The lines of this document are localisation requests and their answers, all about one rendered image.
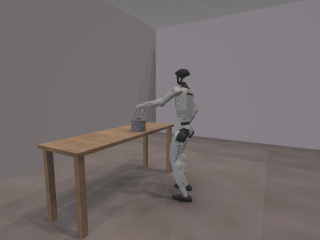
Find right robot upper arm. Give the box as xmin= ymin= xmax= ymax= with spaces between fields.
xmin=192 ymin=91 xmax=198 ymax=115

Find left robot upper arm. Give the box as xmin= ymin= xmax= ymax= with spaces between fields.
xmin=158 ymin=86 xmax=183 ymax=107

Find lid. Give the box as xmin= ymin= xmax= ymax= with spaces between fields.
xmin=130 ymin=119 xmax=147 ymax=122

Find pot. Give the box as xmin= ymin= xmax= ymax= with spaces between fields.
xmin=131 ymin=121 xmax=146 ymax=132

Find table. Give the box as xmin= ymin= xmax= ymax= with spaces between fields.
xmin=37 ymin=122 xmax=174 ymax=239

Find right robot foot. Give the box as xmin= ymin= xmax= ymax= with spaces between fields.
xmin=174 ymin=183 xmax=192 ymax=191

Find left robot hand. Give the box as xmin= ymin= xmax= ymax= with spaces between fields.
xmin=133 ymin=104 xmax=146 ymax=116

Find robot left forearm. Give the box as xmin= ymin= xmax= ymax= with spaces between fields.
xmin=142 ymin=98 xmax=162 ymax=108

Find robot right forearm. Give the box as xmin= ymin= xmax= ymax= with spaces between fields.
xmin=187 ymin=113 xmax=197 ymax=124

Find right robot shin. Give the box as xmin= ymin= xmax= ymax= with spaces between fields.
xmin=182 ymin=160 xmax=188 ymax=186

